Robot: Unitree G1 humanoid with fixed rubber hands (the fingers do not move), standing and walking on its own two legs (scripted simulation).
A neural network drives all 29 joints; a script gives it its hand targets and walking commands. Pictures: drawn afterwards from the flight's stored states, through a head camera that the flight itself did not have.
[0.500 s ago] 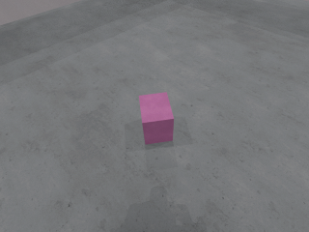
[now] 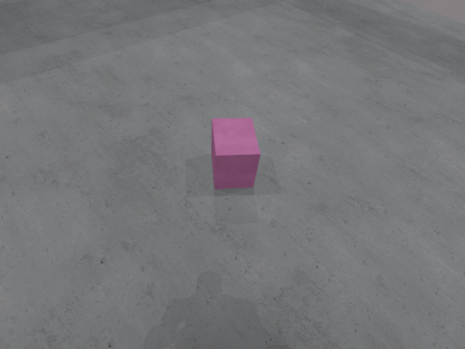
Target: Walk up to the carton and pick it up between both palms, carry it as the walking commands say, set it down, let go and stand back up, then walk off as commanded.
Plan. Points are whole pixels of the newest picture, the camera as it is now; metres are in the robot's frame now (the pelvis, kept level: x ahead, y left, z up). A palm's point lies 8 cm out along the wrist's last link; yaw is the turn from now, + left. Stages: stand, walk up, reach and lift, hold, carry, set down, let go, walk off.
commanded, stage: walk off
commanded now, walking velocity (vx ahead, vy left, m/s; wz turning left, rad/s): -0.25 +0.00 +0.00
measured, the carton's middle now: (233, 153) +1.14 -0.02 -0.64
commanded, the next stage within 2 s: none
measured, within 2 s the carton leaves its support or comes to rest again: neither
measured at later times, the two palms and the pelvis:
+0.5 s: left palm out of the picture -0.09 +0.23 -0.13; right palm out of the picture -0.12 -0.28 -0.15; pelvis -0.14 -0.02 +0.00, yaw +0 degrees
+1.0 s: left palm out of the picture -0.25 +0.29 -0.14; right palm out of the picture -0.22 -0.22 -0.13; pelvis -0.29 +0.03 +0.00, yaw -1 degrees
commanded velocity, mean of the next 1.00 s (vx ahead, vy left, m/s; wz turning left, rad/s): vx -0.25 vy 0.00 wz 0.00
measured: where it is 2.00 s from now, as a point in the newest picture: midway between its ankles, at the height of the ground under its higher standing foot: outside the picture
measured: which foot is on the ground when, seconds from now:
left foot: down 0.00-0.24, up 0.26-0.60, down 0.62-1.00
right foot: up 0.00-0.22, down 0.24-0.64, up 0.66-1.00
